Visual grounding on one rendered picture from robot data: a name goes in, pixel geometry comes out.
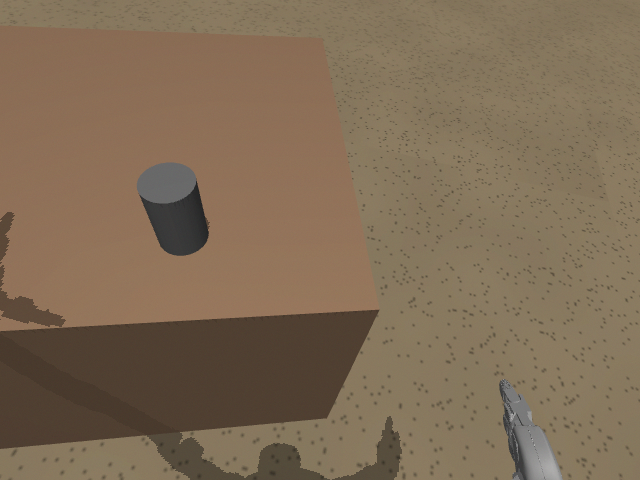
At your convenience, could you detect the can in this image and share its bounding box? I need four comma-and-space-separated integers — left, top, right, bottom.
137, 162, 209, 256

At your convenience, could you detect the right robot hand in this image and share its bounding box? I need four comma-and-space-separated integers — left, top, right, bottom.
499, 379, 563, 480

